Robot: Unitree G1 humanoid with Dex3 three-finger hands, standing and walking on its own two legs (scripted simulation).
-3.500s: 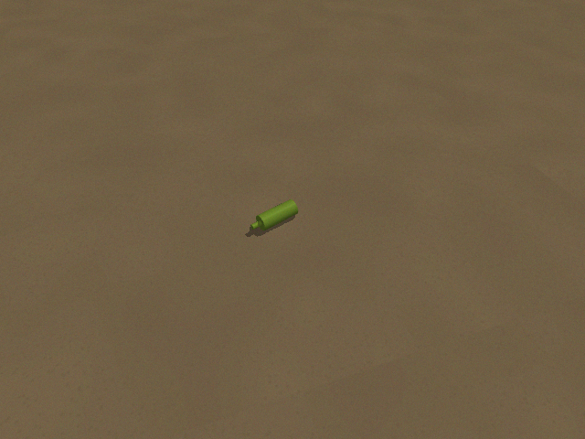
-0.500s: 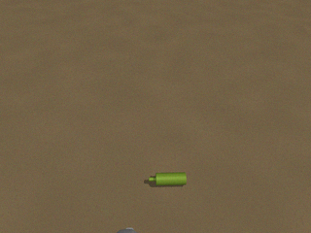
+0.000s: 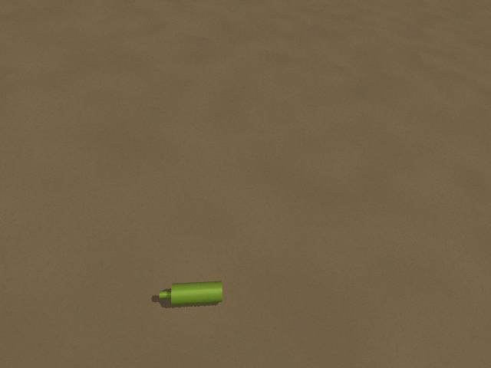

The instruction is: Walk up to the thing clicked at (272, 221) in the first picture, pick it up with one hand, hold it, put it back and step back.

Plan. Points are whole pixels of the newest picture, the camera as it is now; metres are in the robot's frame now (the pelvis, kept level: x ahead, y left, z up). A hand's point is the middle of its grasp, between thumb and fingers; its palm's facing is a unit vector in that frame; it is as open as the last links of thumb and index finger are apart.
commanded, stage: walk up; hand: left
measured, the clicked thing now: (191, 293) +0.57 +0.14 -0.70
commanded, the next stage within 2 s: none
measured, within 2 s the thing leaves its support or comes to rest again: neither
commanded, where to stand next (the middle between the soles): +0.19 -0.13 m, yaw +6 degrees
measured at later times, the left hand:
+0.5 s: hand out of the picture +0.08 +0.11 -0.15, palm faces +0.08 -0.94 -0.32, open 7.4 cm
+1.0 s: hand out of the picture +0.13 +0.12 -0.10, palm faces +0.07 -0.83 -0.56, open 7.4 cm
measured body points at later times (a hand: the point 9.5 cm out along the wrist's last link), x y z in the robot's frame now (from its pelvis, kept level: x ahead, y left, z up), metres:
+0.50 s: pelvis +0.10 -0.15 +0.01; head +0.15 -0.12 +0.45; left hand +0.08 +0.16 -0.13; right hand +0.23 -0.45 -0.09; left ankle +0.18 -0.05 -0.71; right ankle +0.05 -0.21 -0.68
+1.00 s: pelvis +0.10 -0.20 +0.01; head +0.15 -0.23 +0.45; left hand +0.13 +0.16 -0.07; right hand +0.22 -0.53 -0.13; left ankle +0.08 -0.03 -0.65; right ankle +0.17 -0.35 -0.71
